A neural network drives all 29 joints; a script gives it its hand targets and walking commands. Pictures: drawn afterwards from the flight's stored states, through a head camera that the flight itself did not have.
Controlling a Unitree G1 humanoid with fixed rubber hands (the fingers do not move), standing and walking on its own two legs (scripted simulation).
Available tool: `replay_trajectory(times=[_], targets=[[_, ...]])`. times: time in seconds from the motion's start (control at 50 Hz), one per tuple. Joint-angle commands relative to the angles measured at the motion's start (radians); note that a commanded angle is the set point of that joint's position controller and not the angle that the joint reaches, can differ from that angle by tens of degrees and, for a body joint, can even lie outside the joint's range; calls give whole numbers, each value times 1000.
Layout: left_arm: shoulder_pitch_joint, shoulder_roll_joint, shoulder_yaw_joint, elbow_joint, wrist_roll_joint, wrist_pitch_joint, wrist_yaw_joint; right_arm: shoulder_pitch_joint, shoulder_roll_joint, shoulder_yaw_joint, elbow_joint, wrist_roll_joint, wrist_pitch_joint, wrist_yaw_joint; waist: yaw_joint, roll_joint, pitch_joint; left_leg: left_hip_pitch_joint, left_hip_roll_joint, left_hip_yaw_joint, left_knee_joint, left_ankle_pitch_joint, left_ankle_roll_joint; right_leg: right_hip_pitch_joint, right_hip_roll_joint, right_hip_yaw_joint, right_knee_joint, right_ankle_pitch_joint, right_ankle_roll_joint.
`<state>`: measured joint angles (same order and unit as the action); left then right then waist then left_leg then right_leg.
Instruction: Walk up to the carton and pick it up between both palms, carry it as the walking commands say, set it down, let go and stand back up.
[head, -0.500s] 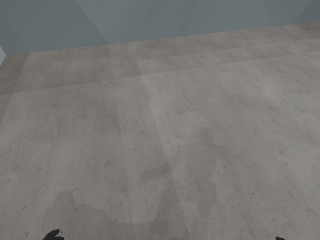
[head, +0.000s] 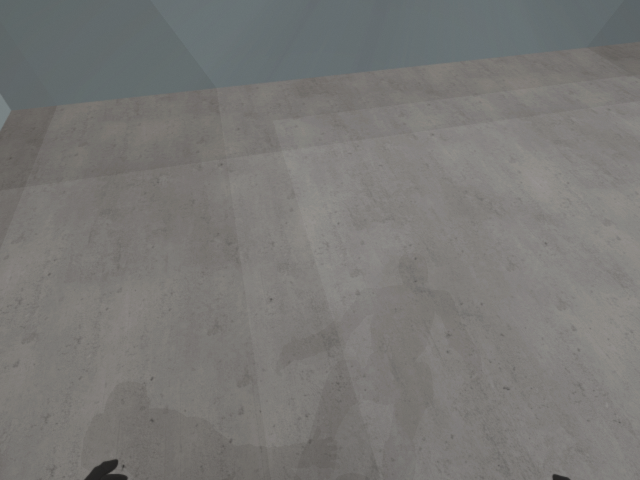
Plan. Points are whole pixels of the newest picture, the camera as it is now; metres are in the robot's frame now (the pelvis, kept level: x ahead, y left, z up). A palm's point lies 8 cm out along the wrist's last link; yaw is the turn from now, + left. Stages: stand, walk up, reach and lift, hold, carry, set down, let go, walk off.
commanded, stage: walk up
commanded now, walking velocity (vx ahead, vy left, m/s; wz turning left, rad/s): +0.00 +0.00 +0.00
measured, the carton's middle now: out of the picture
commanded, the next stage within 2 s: none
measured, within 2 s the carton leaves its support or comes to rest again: neither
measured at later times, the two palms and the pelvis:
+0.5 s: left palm out of the picture +0.11 +0.20 -0.13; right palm out of the picture +0.03 -0.34 -0.15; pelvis -0.02 -0.05 -0.02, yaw -14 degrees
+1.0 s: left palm (226, 440) +0.20 +0.15 -0.13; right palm out of the picture -0.10 -0.30 -0.11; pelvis -0.03 -0.03 -0.01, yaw -28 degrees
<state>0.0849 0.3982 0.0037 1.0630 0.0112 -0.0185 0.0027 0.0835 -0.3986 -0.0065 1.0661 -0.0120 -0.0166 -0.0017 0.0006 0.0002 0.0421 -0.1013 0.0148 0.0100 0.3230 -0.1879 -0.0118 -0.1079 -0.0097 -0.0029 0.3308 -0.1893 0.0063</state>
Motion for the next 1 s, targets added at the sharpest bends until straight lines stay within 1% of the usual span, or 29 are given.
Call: replay_trajectory(times=[0.0, 0.12, 0.14, 0.16, 0.18, 0.2, 0.22, 0.26, 0.3, 0.32, 0.34, 0.36, 0.38, 0.4, 0.42, 0.44, 0.5, 0.52, 0.58, 0.64, 0.7, 0.72, 0.74, 0.76, 0.78, 0.8, 0.86, 0.92, 0.98], targets=[[-33, 175, 30, -41, 0, -9, 4, -33, -174, -30, -41, 0, -9, -4, 0, 0, -61, 10, 117, -87, -43, 147, 34, 2, -121, 90, -46, 152, -31], [-31, 175, 31, -41, 0, -9, 4, -32, -174, -31, -41, 0, -9, -4, 0, 0, -60, 12, 118, -87, -44, 149, 34, 3, -121, 89, -47, 155, -31], [-140, 108, 79, -152, 9, 64, -55, 196, -246, -101, 2, 7, 65, -64, -87, 16, -15, 219, 413, -408, -75, -245, 60, -469, -13, -27, 370, -138, 5], [-24, 24, 54, -152, 6, 59, -42, 115, -180, -79, -61, -6, 52, -50, -19, 223, 43, 61, 450, -237, -56, 221, 165, -430, -12, -5, 586, -309, 25], [27, 11, 60, -152, 4, 64, -30, 50, -122, -75, -102, -3, 47, -50, 7, 185, 14, -70, 395, -123, 16, 426, 166, -310, -49, 19, 685, -358, 29], [36, 15, 64, -156, -2, 67, -32, -22, -101, -73, -142, -3, 49, -46, 28, 159, -11, -91, 355, -9, 62, 470, 121, -277, -60, 32, 623, -351, 24], [13, 3, 65, -159, 1, 69, -30, -17, -98, -67, -144, -14, 51, -43, 17, 180, -25, -48, 329, 20, 76, 503, 97, -282, -54, -10, 541, -351, 17], [32, 2, 72, -178, 0, 78, -34, 44, -109, -76, -152, -27, 48, -33, -14, 198, -65, -43, 324, 31, 92, 422, 65, -242, -47, -40, 439, -308, 21], [63, -8, 76, -172, -13, 78, -28, 36, -123, -87, -169, -34, 52, -25, -3, 218, -71, -62, 330, 39, 134, 359, 42, -202, -32, -69, 316, -242, 18], [95, 0, 82, -165, -15, 72, -25, 18, -117, -89, -182, -33, 54, -22, 24, 185, -70, -106, 309, 65, 198, 277, 11, -143, -38, -62, 189, -148, 5], [140, 38, 95, -152, -8, 60, -19, 17, -78, -81, -192, -29, 55, -15, 53, 37, -78, -203, 226, 129, 366, 113, -31, -40, -103, 9, 48, 49, -26], [185, 153, 116, -152, 8, 51, -7, -19, 5, -62, -242, -23, 54, -11, 92, -346, -86, -477, 45, 177, 668, -414, -97, 53, -365, 404, -69, 351, -117], [184, 189, 115, -160, -3, 52, 0, -43, 4, -65, -265, -17, 70, -25, 81, -315, -142, -489, 80, 22, 823, -497, -105, -5, -422, 503, -55, 506, -216], [161, 129, 113, -142, -3, 46, 7, -68, -11, -74, -244, -17, 70, -24, 59, -172, -130, -496, 109, -1, 883, -435, -109, 46, -342, 378, 34, 638, -200], [113, 133, 117, -161, -9, 51, 17, -19, -8, -77, -232, -7, 62, -24, 52, -207, -177, -495, 113, -13, 874, -385, -117, 39, -345, 376, 19, 482, -215], [80, 108, 117, -163, -6, 54, 23, -14, -13, -77, -213, 3, 58, -24, 49, -168, -160, -471, 122, -24, 851, -304, -124, 5, -297, 343, -4, 312, -198], [81, 56, 108, -147, 1, 59, 23, 0, 4, -80, -198, 6, 67, -9, 43, -140, -129, -417, 94, 9, 764, -244, -120, -18, -232, 276, -6, 303, -157], [104, 29, 105, -154, 28, 53, 20, 65, 26, -52, -181, 18, 70, -8, 49, -142, -162, -334, 82, -51, 682, -268, -76, 14, -201, 247, 11, 246, -158], [90, 38, 104, -166, 34, 58, 16, 35, 49, -41, -202, 27, 74, -16, 46, -161, -99, -274, 41, -26, 544, -291, -59, -59, -197, 290, -41, 154, -179], [39, 44, 98, -206, 25, 67, -4, 71, 57, -47, -215, 30, 65, -28, 12, -167, -51, -193, 26, 22, 401, -270, -48, -113, -169, 310, -39, 94, -148], [-2, 44, 92, -223, 15, 74, -6, 189, 61, -51, -204, 23, 50, -40, -58, -138, -70, -15, 2, 34, 126, -154, -18, -214, -116, 307, 26, 28, -104], [3, 4, 81, -232, 9, 72, -7, 219, 23, -57, -206, 9, 41, -44, -66, -24, -53, 42, 101, -70, -13, -135, 14, -307, -41, 252, 153, -65, -55], [35, -65, 70, -252, 12, 69, -5, 218, -95, -78, -225, -10, 38, -41, -43, 283, -27, 65, 375, -370, -127, -147, 79, -504, 87, 103, 378, -301, 2], [7, -17, 86, -275, 15, 76, 0, 163, -129, -78, -273, -17, 41, -33, -43, 240, 37, -163, 494, -456, -146, -161, 149, -471, 42, 60, 554, -403, 37], [10, -3, 93, -256, 12, 79, -8, 114, -94, -71, -278, -10, 40, -30, -12, 175, 50, -215, 429, -362, -118, -86, 148, -415, 16, 95, 657, -340, 36], [35, -8, 93, -238, 11, 79, -16, 65, -58, -68, -286, -7, 36, -34, 13, 157, 41, -227, 374, -252, -103, -12, 129, -381, 18, 82, 723, -282, 34], [58, -20, 84, -224, 5, 83, -38, 60, -6, -67, -293, -7, 23, -39, 20, 178, 10, -112, 277, -61, -31, 243, 101, -365, 7, 17, 736, -205, 54], [-6, -49, 70, -249, -1, 82, -46, 173, -14, -78, -265, -15, 22, -36, -28, 203, -12, 21, 292, -16, 29, 420, 111, -369, 3, -17, 589, -236, 65], [-32, -69, 64, -266, -10, 78, -49, 211, -37, -85, -251, -21, 31, -31, -51, 239, -33, 46, 301, 26, 79, 515, 111, -297, 15, -51, 435, -279, 53]])
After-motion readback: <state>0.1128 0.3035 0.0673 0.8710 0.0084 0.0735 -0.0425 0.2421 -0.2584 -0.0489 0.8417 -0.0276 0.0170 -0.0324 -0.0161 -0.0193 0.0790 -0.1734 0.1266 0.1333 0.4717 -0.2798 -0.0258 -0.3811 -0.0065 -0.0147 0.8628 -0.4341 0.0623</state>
